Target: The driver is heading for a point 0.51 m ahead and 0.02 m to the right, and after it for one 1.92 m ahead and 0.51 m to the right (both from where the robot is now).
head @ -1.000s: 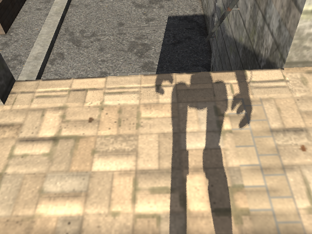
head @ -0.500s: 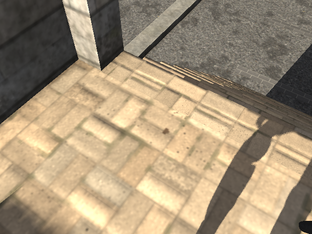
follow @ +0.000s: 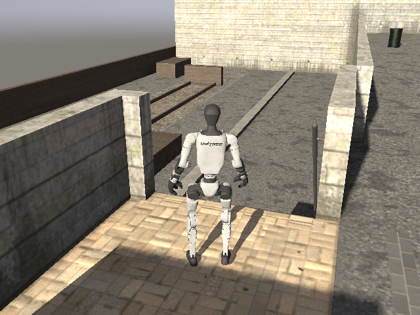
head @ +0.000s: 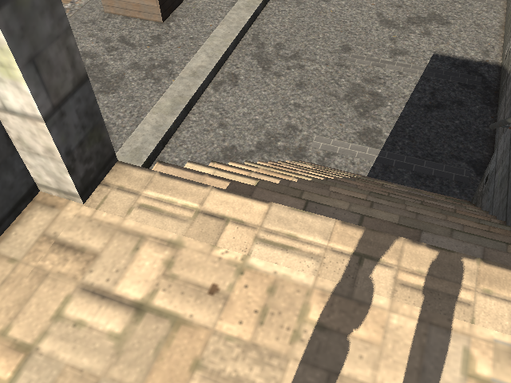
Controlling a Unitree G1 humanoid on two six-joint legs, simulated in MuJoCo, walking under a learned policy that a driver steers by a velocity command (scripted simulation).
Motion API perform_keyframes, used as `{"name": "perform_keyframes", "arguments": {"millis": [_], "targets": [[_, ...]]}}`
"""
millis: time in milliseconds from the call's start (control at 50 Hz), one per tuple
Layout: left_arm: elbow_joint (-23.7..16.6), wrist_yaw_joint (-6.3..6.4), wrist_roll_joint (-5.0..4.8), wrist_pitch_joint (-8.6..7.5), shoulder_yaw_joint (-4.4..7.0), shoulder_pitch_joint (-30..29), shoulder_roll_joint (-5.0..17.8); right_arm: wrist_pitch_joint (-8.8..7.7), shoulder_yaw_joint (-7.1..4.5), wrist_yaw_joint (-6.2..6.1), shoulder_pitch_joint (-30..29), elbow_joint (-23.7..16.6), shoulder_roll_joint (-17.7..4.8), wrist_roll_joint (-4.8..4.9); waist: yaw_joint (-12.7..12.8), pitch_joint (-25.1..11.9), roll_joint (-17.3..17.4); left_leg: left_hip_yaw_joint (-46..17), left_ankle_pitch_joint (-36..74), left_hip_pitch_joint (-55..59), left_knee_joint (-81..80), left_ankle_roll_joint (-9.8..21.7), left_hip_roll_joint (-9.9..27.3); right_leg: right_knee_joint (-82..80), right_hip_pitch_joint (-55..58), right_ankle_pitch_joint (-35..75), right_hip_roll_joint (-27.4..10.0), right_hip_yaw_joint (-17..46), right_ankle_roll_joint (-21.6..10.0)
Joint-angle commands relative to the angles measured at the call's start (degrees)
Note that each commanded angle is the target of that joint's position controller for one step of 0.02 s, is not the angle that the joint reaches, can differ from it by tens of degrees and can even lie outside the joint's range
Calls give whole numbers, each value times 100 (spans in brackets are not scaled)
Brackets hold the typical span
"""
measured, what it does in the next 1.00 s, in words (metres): walks ahead: right foot, then left foot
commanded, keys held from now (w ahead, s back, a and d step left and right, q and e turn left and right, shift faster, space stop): w+e+shift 0.16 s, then w+q+shift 0.40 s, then w+e+shift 0.44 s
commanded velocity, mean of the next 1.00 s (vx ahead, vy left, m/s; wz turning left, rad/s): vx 0.85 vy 0.00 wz -0.21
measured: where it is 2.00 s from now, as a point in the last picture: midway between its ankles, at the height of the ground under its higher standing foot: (341, 222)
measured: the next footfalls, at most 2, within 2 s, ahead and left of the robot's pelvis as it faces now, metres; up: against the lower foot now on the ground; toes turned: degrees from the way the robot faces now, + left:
right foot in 0.08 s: +0.02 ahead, -0.12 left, +0.00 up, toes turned -9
left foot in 0.58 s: +0.51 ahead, -0.04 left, +0.00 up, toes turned +0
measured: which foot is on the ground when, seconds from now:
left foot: down 0.00-0.06, up 0.08-0.56, down 0.58-0.98, up 1.00-1.00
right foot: up 0.00-0.06, down 0.08-0.58, up 0.60-0.98, down 1.00-1.00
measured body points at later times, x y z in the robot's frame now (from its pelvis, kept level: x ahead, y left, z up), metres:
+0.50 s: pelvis +0.23 -0.08 -0.02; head +0.27 -0.11 +0.43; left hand +0.21 +0.18 -0.13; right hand +0.45 -0.33 -0.11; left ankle +0.49 +0.01 -0.68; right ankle -0.02 -0.11 -0.73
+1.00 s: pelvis +0.69 -0.12 -0.03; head +0.70 -0.12 +0.42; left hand +0.90 +0.09 -0.12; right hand +0.66 -0.37 -0.17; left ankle +0.49 -0.04 -0.71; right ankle +0.84 -0.23 -0.70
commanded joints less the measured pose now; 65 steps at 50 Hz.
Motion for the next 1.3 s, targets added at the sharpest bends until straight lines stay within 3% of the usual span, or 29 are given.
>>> {"name": "perform_keyframes", "arguments": {"millis": [20, 60, 80, 100, 120, 140, 200, 360, 480, 540, 580, 600, 620, 640, 680, 720, 780, 920, 960, 980, 1000, 1020, 1040, 1060, 1100, 1120, 1200, 1240, 1300], "targets": [[7, -87, -32, -29, 267, 1065, 607, -155, -307, 27, -811, -401, -985, 182, 597, -658, 924, -1055, -2924, -308, -1488, 607, 1458, -621, 1578, -74, 82, -449, -474], [735, -36, -28, -59, 341, 2281, 517, -137, -209, 61, -1171, -418, -478, 150, 1042, -60, -311, -400, -3306, -1106, 457, 258, 825, -1588, 2439, -383, 482, -639, -826], [860, -41, 67, -171, 328, 2707, 537, -112, -90, 146, -1436, -510, 4, 119, 1176, 717, -1728, -127, -3298, -2654, 3300, 31, 278, -2309, 2585, -1301, -179, 1004, -1286], [428, -159, 35, -476, 17, 2058, 454, -235, 98, 258, -1011, -613, 579, 36, 294, 1038, -2075, -870, -2968, -3989, 5356, 39, -224, -2205, 2258, -402, -535, 2585, -1462], [-29, -302, 55, -705, 184, 1546, 956, -386, 42, 342, -1429, -1094, 158, 184, 350, 770, -2125, -1590, -2256, -4730, 5073, 156, -449, -4386, 2213, -2791, -1289, 5118, -2134], [-208, -313, 45, -817, 211, 1116, 1040, -571, -85, 364, -1728, -1120, -463, 295, 277, 980, -1025, -1836, -1471, -4876, 4822, 241, -225, -4747, 2242, -3315, -1582, 5408, -2109], [-294, -48, 97, -758, 80, 810, 758, -624, -180, 305, -1081, -607, -639, 20, -49, 668, -614, -1764, 173, -3799, 3461, -23, -29, -4286, 2207, -1556, -1013, 3590, -1630], [373, 121, 130, -845, -97, 2164, 229, -463, -14, 568, -1638, -515, -69, 196, 481, 733, -686, -1044, 1679, -3597, 2027, 216, -315, -4641, 3329, 1565, -496, 842, -636], [513, 215, 210, -857, -69, 1857, 529, -579, 18, 831, -1918, -664, -99, 240, 377, 723, -865, -359, 1669, -2226, 915, 622, -975, -4295, 3521, 5630, -556, -335, -239], [576, 427, 289, -750, 67, 1711, 918, -460, -116, 765, -866, -544, -488, 296, -357, 5, -1368, 109, 873, -1031, 1103, 930, -1508, -2479, 4096, 9724, -771, -486, -69], [399, 403, 298, -714, 126, 783, 1150, -312, -371, 551, 2137, 225, -1050, 251, -1938, -991, -844, -1024, 1184, 2438, 435, 1491, -1003, 1137, 2215, 9238, -576, -373, 20], [263, 192, 431, -883, -192, 1113, -71, -260, -225, 415, 2431, 463, -984, 122, -1125, -1365, 1391, -3017, 6, 4630, 1371, 1881, 194, 3663, -755, -756, 558, 195, -158], [214, 31, -233, -1176, -328, 1743, -81, -382, -208, 369, 2247, 337, -891, -32, -875, -2576, 1193, -6093, -2687, 5256, 18, 2784, 1421, 4652, -1785, -1203, 932, 1624, -474], [52, -10, -428, -1291, -195, 689, 466, -406, -214, 309, 2279, 421, -641, -28, -1221, -1621, 312, -5770, -3324, 4338, -1045, 2255, 1249, 4290, -2072, -470, 543, 1487, -760], [-45, 10, -400, -1237, -180, 151, 303, -573, 11, 383, 1339, 368, -128, -124, -498, -111, -878, -4454, -2213, 1863, -1475, 1796, 990, 3479, -1653, 338, 98, 1447, -875], [159, -7, -324, -897, -145, 754, 209, -641, 120, 442, 802, 368, 196, -263, 92, 289, -258, -3167, -1515, 336, -1496, 1548, 554, 3250, -1081, 765, -254, 1496, -746], [-62, 70, -176, -597, -190, 468, -38, -692, 95, 440, 755, 557, -13, -120, 200, 736, 81, -1585, -138, -834, -1658, 1027, 105, 2564, -1165, 1291, -360, 1151, -490], [-631, -298, -46, -871, -151, -832, -203, -801, 95, 3, 1858, 914, -517, -172, -392, 258, 140, -383, 3277, 420, -1124, -14, -94, -729, -271, 4000, 453, -111, -641], [-347, -368, -64, -861, 157, 438, 373, -699, 20, -112, 1353, 567, -824, -306, 329, -428, 562, -189, 6246, 423, 107, -53, 34, 139, 1452, 3434, 1259, -897, -646], [192, -307, -15, -759, 403, 2329, 819, -608, -71, -181, 390, 334, -1102, -248, 1304, -989, 1006, -165, 8261, 106, 1726, -68, 317, 1276, 2854, 2801, 1376, -822, -785], [272, -179, -40, -616, 495, 3241, 1036, -553, -98, -198, -286, 156, -1200, -41, 1956, -804, 1007, -469, 7643, -661, 3658, -214, 225, 98, 3406, 1069, 959, -138, -1171], [656, -139, -63, -560, 366, 4122, 766, -558, 1, -93, -834, 144, -756, 10, 2397, -134, -708, -320, 1881, -1491, 7407, -270, -745, -1400, 3638, 2242, 558, 396, -1536], [469, -220, 221, -685, 83, 2770, 417, -669, 269, 1, 160, -332, 476, -5, 646, 153, -3122, -1514, -2835, -3604, 8958, -307, -1221, -956, 4028, 3369, 495, 2130, -1912], [-104, -253, 209, -722, -92, 1887, 33, -776, 356, 78, 885, -539, 381, -102, 0, -592, -2200, -2351, -2955, -3625, 8710, -66, -1020, -1552, 3669, 3160, -53, 3571, -2366], [-614, -271, 200, -768, 129, 944, 452, -816, 244, 137, 496, -924, -130, 49, -542, -57, 514, -2272, -1629, -2976, 6728, 332, -850, -2975, 1553, 973, -369, 4668, -2419], [-835, -208, 188, -822, 113, 299, 527, -652, 237, 54, 597, -910, -136, -58, -819, 170, 717, -2255, -1475, -2724, 6336, 206, -643, -2608, 633, 1407, -339, 4447, -2400], [-988, 130, -55, -645, 42, -84, 496, -355, 260, -21, 313, -1111, -95, -416, -746, -292, 640, -1765, -662, -1078, 3239, -50, -517, -1736, -654, 3710, 552, 3005, -1994], [-928, 177, 95, -433, 59, -154, 565, -428, 223, 168, 1267, -719, -151, -458, -814, -1198, -120, -1609, 1331, -24, 4126, 61, -715, -823, -380, 4558, 672, 2715, -1816], [-748, 357, -159, -421, 62, 1259, 318, -643, 79, 279, -728, -1310, -390, -140, 313, -224, -332, -2563, 797, -3953, 2966, 54, -469, 153, 2332, 2253, 503, 3669, -1791]]}}
Velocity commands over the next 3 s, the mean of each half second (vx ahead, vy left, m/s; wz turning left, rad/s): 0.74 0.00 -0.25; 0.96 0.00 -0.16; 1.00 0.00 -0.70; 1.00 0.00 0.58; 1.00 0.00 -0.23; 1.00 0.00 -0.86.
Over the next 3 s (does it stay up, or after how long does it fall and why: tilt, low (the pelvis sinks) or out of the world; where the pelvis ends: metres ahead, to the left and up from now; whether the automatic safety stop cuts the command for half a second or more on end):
stays up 1.82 -0.31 -0.94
